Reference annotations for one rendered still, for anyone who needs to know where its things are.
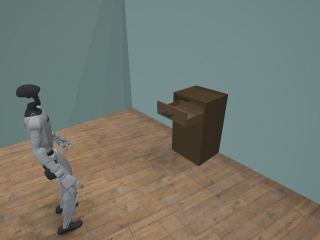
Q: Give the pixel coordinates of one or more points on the right robot hand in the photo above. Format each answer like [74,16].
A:
[68,181]

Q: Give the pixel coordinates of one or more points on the handle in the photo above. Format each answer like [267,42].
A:
[167,114]

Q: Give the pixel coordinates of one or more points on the robot torso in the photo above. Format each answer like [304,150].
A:
[47,138]

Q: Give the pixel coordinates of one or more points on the left robot hand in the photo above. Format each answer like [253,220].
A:
[62,141]

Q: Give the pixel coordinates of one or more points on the drawer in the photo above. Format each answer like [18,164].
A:
[185,113]

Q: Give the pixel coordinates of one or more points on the left robot forearm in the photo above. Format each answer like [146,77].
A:
[55,136]

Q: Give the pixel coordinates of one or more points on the right robot upper arm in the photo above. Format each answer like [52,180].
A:
[35,128]

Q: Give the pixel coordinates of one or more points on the right robot foot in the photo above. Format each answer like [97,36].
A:
[72,226]

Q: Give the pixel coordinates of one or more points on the right robot forearm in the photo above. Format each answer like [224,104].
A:
[47,161]

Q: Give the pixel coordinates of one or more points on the cabinet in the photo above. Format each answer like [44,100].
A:
[200,141]

